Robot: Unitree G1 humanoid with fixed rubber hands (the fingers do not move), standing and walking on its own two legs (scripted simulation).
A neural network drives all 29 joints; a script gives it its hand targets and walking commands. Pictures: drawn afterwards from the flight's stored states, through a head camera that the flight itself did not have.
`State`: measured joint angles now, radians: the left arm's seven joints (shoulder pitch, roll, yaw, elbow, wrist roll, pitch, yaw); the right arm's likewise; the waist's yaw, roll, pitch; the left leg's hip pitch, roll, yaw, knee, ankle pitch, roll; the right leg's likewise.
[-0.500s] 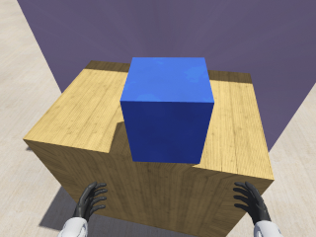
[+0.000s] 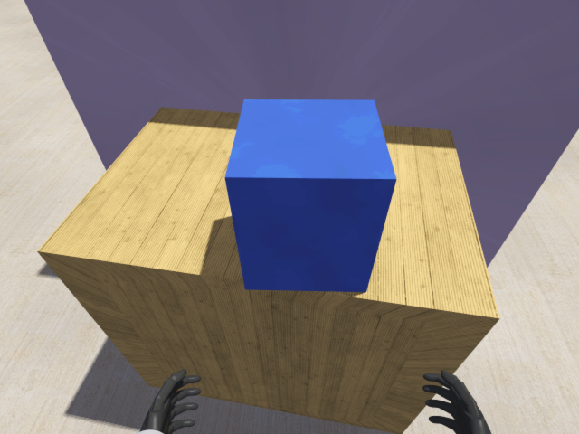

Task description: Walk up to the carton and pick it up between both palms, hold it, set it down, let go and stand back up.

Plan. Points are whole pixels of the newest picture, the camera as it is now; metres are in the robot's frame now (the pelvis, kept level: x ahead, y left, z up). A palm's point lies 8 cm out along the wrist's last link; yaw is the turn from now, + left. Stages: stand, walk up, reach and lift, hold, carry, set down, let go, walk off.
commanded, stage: set down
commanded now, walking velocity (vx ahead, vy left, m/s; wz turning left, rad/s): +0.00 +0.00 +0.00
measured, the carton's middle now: (307, 198) +0.48 +0.01 +0.07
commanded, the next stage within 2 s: let go in 0.08 s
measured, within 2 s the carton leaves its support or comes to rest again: neither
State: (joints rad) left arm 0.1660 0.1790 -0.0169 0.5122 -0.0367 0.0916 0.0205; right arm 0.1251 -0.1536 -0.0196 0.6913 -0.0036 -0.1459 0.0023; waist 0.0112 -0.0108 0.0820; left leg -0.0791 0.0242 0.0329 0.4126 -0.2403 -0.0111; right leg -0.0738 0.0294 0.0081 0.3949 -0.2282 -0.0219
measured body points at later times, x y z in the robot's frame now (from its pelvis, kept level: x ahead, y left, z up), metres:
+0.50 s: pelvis -0.01 +0.00 +0.00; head +0.00 +0.00 +0.45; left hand +0.16 +0.22 -0.10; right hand +0.15 -0.23 -0.10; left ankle +0.00 +0.12 -0.74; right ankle +0.00 -0.11 -0.74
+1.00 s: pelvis +0.00 +0.02 -0.02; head -0.01 +0.02 +0.43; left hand +0.09 +0.25 -0.15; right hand +0.00 -0.25 -0.16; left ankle +0.00 +0.12 -0.74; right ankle +0.00 -0.11 -0.74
